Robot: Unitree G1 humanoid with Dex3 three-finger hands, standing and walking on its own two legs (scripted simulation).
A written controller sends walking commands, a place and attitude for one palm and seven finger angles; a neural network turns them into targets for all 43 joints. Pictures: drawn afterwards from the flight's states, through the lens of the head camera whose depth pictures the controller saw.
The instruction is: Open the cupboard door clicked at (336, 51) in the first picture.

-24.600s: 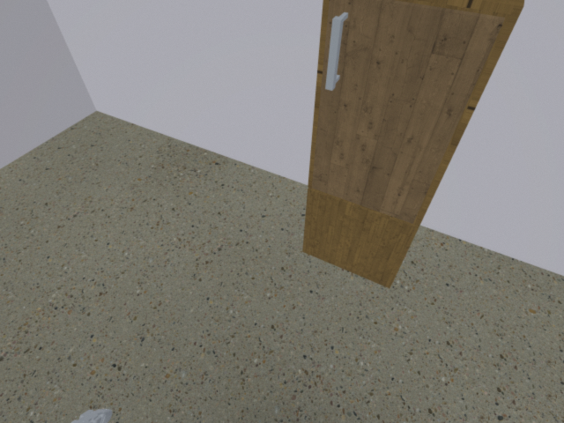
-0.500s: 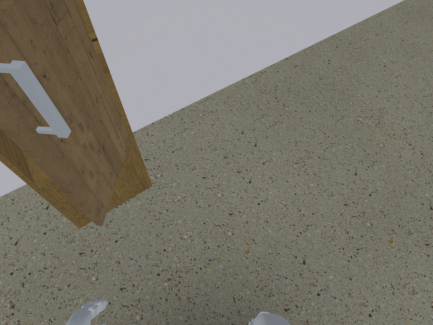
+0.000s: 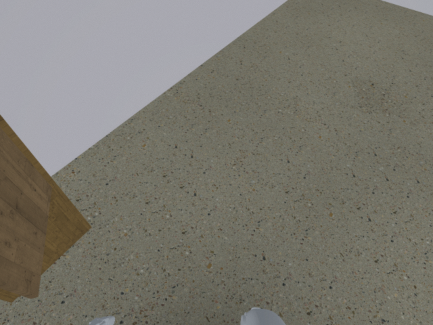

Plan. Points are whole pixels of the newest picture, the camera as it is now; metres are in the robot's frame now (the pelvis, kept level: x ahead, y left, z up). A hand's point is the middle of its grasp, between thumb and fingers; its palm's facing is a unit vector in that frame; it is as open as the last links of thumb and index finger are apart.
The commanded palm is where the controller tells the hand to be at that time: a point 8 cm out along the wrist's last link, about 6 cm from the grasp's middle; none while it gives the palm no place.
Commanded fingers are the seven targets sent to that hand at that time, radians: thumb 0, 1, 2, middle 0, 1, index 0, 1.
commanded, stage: walk to a spot facing it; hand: left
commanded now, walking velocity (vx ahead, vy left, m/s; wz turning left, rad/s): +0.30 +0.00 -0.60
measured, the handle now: out of the picture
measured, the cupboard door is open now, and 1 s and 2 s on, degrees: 49 49 49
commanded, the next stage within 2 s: turn to face it in 1.38 s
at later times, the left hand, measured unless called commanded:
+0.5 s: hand (181, 260) +0.27 +0.09 -0.17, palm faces -0.26 -0.95 -0.19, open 7.3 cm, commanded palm none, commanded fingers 0.00 0.90 0.90 -0.20 -0.30 -0.20 -0.30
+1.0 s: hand (242, 153) +0.61 -0.06 -0.17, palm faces -0.50 -0.84 -0.20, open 7.4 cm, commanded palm none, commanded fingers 0.00 0.90 0.90 -0.20 -0.30 -0.20 -0.30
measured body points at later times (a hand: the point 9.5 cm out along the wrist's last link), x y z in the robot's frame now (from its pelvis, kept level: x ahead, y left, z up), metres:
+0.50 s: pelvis +0.17 -0.08 +0.00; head +0.22 -0.09 +0.45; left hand +0.29 +0.14 -0.15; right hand +0.17 -0.34 -0.14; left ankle +0.26 +0.05 -0.70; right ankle +0.11 -0.16 -0.74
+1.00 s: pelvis +0.41 -0.17 -0.02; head +0.45 -0.20 +0.43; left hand +0.63 -0.02 -0.15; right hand +0.22 -0.34 -0.16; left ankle +0.35 +0.01 -0.74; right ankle +0.44 -0.30 -0.74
